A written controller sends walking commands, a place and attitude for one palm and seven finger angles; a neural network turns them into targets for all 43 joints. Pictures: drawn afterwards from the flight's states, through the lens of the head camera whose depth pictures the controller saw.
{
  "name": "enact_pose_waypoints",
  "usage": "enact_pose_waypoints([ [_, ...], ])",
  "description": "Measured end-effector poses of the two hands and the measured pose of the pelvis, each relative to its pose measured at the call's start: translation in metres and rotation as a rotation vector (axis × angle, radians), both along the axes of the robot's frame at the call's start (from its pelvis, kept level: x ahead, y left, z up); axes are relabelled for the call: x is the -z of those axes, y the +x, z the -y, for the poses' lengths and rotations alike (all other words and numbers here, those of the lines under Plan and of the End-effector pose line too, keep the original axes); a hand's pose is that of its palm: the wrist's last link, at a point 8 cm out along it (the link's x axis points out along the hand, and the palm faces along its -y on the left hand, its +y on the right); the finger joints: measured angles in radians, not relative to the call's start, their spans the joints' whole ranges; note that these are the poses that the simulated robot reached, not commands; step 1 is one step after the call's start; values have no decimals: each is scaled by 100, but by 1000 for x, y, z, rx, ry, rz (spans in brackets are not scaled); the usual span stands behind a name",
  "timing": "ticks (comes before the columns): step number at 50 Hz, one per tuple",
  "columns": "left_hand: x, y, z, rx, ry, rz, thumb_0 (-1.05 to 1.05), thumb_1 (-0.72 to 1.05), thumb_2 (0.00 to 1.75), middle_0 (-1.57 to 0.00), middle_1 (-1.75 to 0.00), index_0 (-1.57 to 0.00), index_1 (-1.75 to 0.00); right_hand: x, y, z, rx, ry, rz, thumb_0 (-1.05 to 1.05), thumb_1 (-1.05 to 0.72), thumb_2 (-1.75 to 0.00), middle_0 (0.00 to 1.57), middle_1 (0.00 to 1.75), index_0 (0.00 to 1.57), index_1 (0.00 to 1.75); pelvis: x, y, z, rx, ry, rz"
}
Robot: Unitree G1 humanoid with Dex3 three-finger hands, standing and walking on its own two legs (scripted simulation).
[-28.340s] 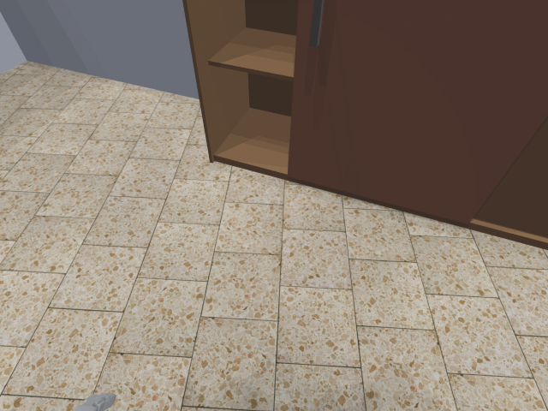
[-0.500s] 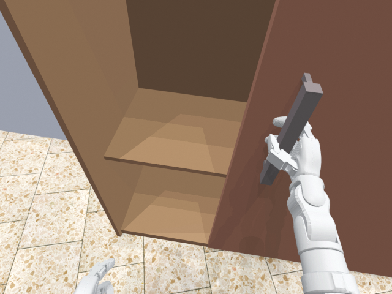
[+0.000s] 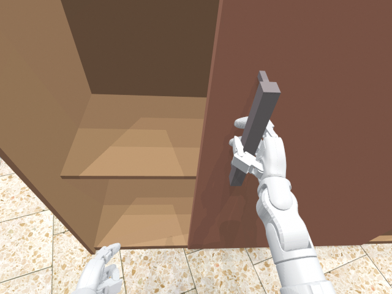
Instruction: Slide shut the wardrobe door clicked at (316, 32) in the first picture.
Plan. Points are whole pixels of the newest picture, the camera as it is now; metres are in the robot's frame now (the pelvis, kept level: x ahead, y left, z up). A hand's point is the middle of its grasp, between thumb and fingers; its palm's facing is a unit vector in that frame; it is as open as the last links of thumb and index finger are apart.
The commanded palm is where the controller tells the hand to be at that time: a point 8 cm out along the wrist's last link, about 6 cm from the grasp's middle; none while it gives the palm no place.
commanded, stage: step sideways, sliding the door along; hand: right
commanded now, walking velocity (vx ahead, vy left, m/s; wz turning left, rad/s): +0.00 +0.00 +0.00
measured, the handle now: (246, 136) +0.40 -0.08 +0.12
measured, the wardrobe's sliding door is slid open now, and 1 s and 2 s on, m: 0.44 0.37 0.11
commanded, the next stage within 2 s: none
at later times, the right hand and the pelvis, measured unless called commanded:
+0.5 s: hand (237, 155) +0.35 -0.06 +0.12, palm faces +0.00 +1.00 -0.09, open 6.3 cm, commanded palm +0.34 -0.07 +0.12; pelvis -0.03 +0.03 -0.01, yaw +0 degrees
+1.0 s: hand (199, 155) +0.35 +0.01 +0.12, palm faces +0.08 +0.99 -0.09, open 6.2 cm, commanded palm +0.33 +0.03 +0.12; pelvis -0.03 +0.13 -0.02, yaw -1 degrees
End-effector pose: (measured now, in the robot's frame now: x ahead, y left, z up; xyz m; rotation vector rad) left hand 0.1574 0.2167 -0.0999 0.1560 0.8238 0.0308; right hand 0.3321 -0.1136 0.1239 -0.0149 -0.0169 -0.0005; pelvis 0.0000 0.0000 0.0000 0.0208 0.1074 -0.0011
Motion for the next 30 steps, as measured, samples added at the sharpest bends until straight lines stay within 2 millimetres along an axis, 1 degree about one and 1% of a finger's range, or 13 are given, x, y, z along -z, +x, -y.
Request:
enact_pose_waypoints([
  [3, 4, 4, 10, 30, -15, 1, 1, 90, 89, -19, -30, -20, -30, 0, 0, 0, -2, -7, 10, 0, -67, -85, 38, 140, 34, 140, 3, -3, 2, 17, 3, -3],
  [6, 6, 2, 18, 42, -16, -16, 1, 90, 89, -19, -30, -20, -30, 0, 1, 2, -31, -37, 23, -1, -66, -82, 39, 140, 32, 140, 2, -7, 3, 13, 2, 15],
  [9, 5, -3, 20, 11, -13, -22, 1, 90, 89, -20, -30, -20, -30, 0, 4, 5, -72, -76, 52, -3, -64, -78, 40, 140, 32, 140, 2, -12, 3, -18, 3, 38],
  [12, 8, -11, 18, -17, -20, -27, 1, 90, 89, -20, -30, -20, -30, 1, 4, 6, -83, -97, 74, -6, -63, -77, 42, 140, 31, 140, 5, -16, 1, -44, -2, 70],
  [16, 23, -27, 9, -33, -27, -76, 1, 90, 89, -20, -30, -20, -30, 1, 4, 5, -62, -124, 88, -8, -62, -79, 43, 140, 29, 140, 11, -17, -9, -48, -10, 126],
  [18, 33, -34, 1, -33, -26, -107, 1, 90, 89, -20, -30, -20, -30, 1, 3, 4, -44, -137, 92, -9, -61, -80, 44, 140, 28, 140, 16, -16, -15, -26, 1, 152],
  [20, 38, -41, -8, -40, -16, -142, 1, 90, 89, -20, -30, -20, -30, 1, 2, 3, -27, -135, 84, -9, -62, -81, 44, 140, 27, 140, 16, -20, -20, -5, 14, 167],
  [22, 36, -46, -17, -44, 6, -159, 2, 90, 89, -20, -30, -20, -30, 1, 1, 2, -13, -110, 77, -7, -63, -82, 44, 140, 27, 140, 13, -24, -24, 1, 6, 175],
  [24, 29, -48, -26, -44, 38, -156, 2, 90, 89, -20, -30, -20, -30, 2, 1, -1, -7, -85, 78, -5, -66, -83, 45, 140, 27, 140, 10, -28, -26, 0, -7, 176],
  [27, 23, -46, -39, -51, 83, -108, 2, 90, 89, -20, -30, -20, -30, 3, 1, -3, -15, -52, 105, -3, -66, -84, 45, 140, 26, 140, 15, -33, -27, -12, -8, 165],
  [30, 16, -42, -46, -67, 70, -93, 2, 90, 89, -19, -30, -20, -30, 4, 1, -7, -13, -47, 107, -3, -67, -85, 45, 140, 25, 140, 13, -34, -35, -38, -26, 173],
])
